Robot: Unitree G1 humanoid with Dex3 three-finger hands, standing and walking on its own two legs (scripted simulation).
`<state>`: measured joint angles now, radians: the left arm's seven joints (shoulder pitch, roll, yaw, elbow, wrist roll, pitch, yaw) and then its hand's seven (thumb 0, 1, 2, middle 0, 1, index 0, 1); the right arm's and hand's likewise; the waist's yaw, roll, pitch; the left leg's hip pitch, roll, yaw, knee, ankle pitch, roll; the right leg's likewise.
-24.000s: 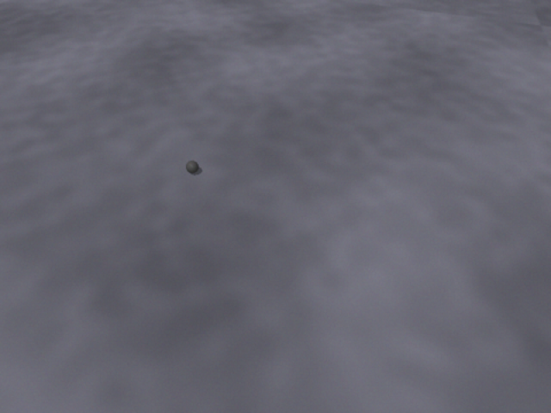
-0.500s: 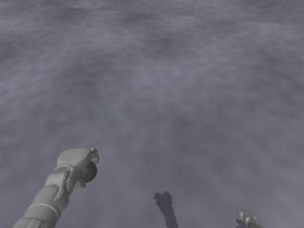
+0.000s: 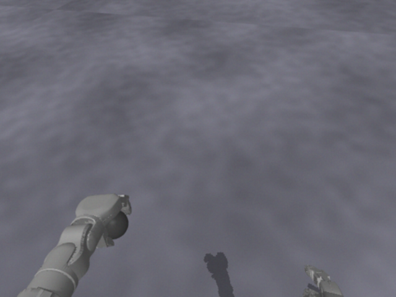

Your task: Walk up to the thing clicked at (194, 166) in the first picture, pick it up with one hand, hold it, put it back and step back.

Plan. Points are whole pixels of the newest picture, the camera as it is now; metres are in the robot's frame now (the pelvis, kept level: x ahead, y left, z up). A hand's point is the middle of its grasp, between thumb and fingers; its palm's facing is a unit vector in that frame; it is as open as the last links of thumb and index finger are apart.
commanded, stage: hold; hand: left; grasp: from above
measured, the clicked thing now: (113, 224) +0.31 +0.22 -0.06
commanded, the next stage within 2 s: crouch in 0.40 s
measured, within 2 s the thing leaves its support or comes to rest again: neither
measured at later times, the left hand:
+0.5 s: hand (107, 224) +0.30 +0.22 -0.04, palm faces -0.46 -0.06 -0.88, open 9.3 cm
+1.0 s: hand (122, 237) +0.32 +0.23 -0.17, palm faces -0.44 +0.04 -0.90, open 9.3 cm
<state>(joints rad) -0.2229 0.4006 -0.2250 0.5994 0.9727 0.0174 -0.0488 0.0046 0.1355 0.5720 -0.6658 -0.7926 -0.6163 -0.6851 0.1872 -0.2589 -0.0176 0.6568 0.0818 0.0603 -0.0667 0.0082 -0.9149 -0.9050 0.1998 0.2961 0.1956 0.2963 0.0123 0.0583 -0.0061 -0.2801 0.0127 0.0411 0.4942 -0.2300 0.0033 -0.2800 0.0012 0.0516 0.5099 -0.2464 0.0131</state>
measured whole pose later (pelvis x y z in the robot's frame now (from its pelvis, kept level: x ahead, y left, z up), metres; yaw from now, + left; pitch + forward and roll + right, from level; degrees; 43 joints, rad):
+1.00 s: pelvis -0.02 +0.00 -0.06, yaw +1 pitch +16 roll -1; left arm -0.49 0.37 -0.19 1.05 1.16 -0.05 0.29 0.00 0.12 0.60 -0.67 -0.80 -0.61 -0.71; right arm 0.21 -0.28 -0.07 0.69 0.02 0.05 -0.01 0.00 -0.90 -0.90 0.20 0.30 0.20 0.30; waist -0.05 0.01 -0.10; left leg -0.88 0.02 0.00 1.00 -0.41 0.00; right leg -0.85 0.01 0.01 0.98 -0.42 0.02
